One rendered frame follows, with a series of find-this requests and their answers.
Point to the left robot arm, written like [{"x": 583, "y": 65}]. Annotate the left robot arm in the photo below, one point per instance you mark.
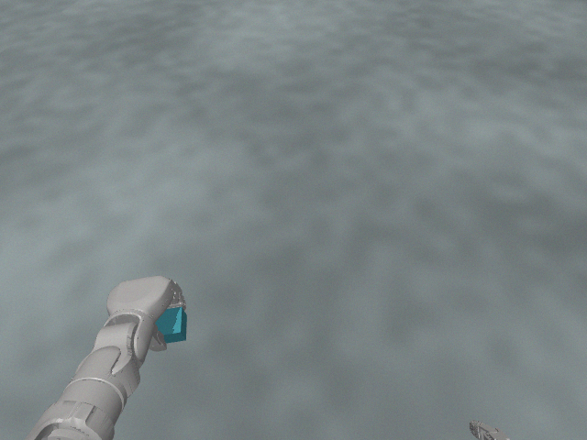
[{"x": 97, "y": 394}]

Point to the right robot hand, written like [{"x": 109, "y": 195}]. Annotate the right robot hand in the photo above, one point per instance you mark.
[{"x": 483, "y": 431}]

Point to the small box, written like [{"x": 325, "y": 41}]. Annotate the small box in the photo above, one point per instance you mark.
[{"x": 172, "y": 325}]

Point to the left robot hand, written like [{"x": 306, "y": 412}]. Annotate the left robot hand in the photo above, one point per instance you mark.
[{"x": 150, "y": 295}]

